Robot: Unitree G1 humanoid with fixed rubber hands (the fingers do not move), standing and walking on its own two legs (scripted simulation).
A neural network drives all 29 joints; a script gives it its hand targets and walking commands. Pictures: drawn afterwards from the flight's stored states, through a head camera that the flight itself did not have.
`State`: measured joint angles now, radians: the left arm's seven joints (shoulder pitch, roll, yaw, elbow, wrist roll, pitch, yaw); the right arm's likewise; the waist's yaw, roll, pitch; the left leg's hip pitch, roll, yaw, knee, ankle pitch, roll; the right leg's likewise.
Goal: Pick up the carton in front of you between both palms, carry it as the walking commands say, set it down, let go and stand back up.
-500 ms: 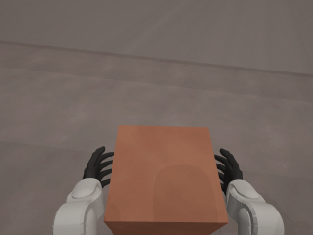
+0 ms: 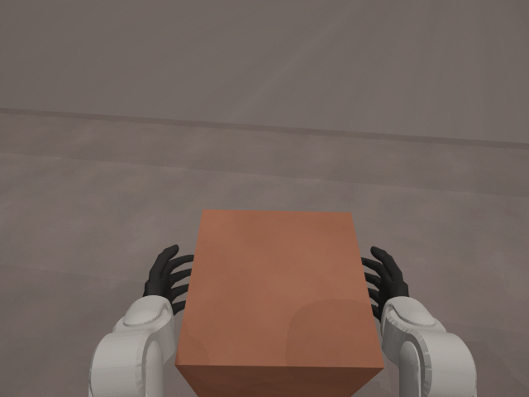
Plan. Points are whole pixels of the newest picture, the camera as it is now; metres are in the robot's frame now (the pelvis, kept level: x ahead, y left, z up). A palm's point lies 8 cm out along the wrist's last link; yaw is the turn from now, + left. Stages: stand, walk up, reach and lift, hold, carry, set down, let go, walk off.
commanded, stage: carry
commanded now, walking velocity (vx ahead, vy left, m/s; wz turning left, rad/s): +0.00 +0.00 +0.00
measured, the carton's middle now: (274, 314) +0.27 +0.00 +0.03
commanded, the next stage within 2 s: hold in 1.62 s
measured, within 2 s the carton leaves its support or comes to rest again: neither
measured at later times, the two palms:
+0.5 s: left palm (156, 302) +0.27 +0.17 +0.06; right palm (360, 300) +0.27 -0.13 +0.06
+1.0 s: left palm (163, 304) +0.28 +0.17 +0.03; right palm (357, 302) +0.28 -0.13 +0.03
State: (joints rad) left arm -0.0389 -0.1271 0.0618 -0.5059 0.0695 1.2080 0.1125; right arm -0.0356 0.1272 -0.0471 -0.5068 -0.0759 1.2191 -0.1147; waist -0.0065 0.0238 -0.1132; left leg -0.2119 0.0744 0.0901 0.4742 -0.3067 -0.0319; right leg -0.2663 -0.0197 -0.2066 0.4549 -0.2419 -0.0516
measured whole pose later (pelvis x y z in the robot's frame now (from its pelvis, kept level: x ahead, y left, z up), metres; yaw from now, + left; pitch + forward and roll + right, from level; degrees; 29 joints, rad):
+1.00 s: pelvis -0.01 +0.02 +0.00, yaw -1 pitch +3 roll +0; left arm -0.19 -0.14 0.17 0.14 0.23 0.69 0.02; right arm -0.20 0.14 -0.16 0.16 -0.21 0.70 -0.03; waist 0.00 -0.01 -0.08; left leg -0.22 0.04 0.13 0.49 -0.31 0.00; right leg -0.30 -0.07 -0.17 0.51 -0.25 -0.01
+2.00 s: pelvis -0.05 +0.03 +0.00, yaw -4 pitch -7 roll +0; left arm -0.23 -0.14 0.19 0.20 0.24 0.70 0.01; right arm -0.20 0.14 -0.17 0.17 -0.23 0.72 -0.03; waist 0.01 0.01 0.05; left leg -0.04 -0.02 -0.04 0.40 -0.24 0.01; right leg -0.12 0.00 0.03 0.38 -0.14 0.01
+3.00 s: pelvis -0.08 +0.03 -0.12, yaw +1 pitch +35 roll +0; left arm -0.70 -0.11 0.43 0.56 0.20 0.19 0.03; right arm -0.69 0.09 -0.40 0.58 -0.18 0.18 -0.04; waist 0.00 -0.01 -0.10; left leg -1.35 -0.09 -0.08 1.18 -0.45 -0.02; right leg -1.40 0.08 0.10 1.15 -0.36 0.03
